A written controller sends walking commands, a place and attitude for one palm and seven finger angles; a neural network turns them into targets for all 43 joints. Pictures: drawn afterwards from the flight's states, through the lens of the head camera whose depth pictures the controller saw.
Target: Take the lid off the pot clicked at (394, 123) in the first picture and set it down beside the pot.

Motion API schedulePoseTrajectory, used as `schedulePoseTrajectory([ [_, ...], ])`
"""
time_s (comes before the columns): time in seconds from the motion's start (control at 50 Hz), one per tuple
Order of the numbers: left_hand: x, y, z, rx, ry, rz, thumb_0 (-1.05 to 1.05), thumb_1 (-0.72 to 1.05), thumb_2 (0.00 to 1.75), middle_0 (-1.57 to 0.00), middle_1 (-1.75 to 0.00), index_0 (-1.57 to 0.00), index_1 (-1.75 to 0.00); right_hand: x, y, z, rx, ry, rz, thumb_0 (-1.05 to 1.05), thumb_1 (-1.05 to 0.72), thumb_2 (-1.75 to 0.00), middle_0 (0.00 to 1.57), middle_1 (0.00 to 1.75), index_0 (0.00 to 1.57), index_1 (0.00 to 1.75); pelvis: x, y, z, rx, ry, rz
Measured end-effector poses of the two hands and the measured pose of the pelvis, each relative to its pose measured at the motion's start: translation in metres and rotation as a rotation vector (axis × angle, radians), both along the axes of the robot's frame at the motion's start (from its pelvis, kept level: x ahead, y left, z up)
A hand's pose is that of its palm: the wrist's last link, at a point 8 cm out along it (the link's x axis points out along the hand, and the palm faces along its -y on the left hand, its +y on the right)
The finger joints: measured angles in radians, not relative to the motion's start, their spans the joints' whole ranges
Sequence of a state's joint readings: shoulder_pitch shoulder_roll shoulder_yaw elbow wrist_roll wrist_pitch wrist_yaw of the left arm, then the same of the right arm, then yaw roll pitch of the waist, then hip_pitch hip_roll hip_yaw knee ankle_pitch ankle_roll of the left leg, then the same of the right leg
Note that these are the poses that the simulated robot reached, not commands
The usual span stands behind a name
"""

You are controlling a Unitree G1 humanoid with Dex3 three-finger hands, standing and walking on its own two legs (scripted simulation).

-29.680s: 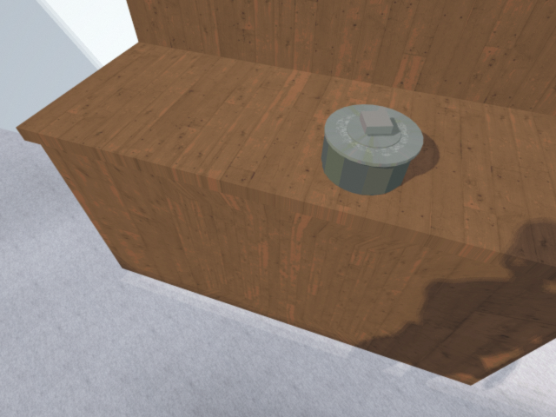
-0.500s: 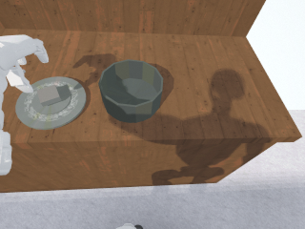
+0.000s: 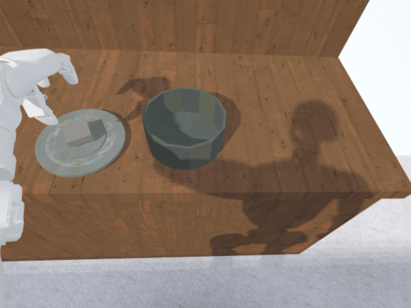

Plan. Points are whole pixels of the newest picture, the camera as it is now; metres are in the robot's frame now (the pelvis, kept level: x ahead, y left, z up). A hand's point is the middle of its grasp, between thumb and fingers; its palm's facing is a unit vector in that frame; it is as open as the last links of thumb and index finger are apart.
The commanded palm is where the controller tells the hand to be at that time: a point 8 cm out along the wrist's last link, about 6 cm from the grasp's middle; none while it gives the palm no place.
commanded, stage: draw the hand back to the body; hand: left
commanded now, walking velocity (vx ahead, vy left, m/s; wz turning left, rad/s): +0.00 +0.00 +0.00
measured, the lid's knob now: (78, 133) +0.49 +0.28 +0.01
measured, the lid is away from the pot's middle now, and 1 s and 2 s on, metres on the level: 0.25 0.25 0.25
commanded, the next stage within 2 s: none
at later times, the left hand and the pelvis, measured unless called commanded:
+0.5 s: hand (60, 111) +0.41 +0.23 +0.17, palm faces +0.25 -0.89 -0.38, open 11.0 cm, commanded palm +0.36 +0.27 +0.20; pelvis -0.01 -0.03 +0.01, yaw +2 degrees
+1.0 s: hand (81, 131) +0.35 +0.18 +0.18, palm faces +0.42 -0.86 -0.29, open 9.0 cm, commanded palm +0.30 +0.22 +0.20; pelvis +0.03 -0.10 +0.01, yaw +1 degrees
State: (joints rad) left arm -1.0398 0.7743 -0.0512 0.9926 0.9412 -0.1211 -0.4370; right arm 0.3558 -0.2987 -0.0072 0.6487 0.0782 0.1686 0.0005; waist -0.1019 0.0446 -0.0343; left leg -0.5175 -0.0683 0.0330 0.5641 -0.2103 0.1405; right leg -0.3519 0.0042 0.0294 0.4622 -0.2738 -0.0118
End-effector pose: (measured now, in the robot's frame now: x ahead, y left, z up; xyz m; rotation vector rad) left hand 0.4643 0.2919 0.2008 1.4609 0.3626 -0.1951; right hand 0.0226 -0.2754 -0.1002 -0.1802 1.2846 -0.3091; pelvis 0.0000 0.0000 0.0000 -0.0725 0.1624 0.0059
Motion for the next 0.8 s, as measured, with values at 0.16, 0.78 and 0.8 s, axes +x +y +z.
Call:
schedulePoseTrajectory([
  [0.16, -0.029, -0.002, -0.006, 0.054, -0.003, -0.018, 0.0, 0.0, 0.64, -0.36, -0.87, -0.36, -0.87, 0.029, 0.002, 0.0, 0.031, -0.057, 0.056, 0.0, -0.91, -0.9, 0.2, 0.3, 0.2, 0.3, -0.004, -0.002, 0.002, -0.001, -0.029, 0.024],
  [0.78, -0.126, -0.044, -0.006, -1.094, -0.774, 0.289, 0.0, 0.23, 0.71, -0.31, -0.72, -0.32, -0.72, 0.111, -0.035, 0.018, 0.059, -0.361, 0.189, 0.01, -0.91, -0.9, 0.21, 0.3, 0.2, 0.3, 0.015, -0.064, 0.014, 0.051, -0.175, 0.007],
  [0.8, -0.13, -0.047, -0.006, -1.088, -0.779, 0.287, 0.0, 0.25, 0.71, -0.31, -0.71, -0.31, -0.71, 0.113, -0.039, 0.017, 0.057, -0.356, 0.191, 0.01, -0.91, -0.9, 0.21, 0.3, 0.2, 0.3, 0.016, -0.067, 0.014, 0.052, -0.176, 0.008],
])
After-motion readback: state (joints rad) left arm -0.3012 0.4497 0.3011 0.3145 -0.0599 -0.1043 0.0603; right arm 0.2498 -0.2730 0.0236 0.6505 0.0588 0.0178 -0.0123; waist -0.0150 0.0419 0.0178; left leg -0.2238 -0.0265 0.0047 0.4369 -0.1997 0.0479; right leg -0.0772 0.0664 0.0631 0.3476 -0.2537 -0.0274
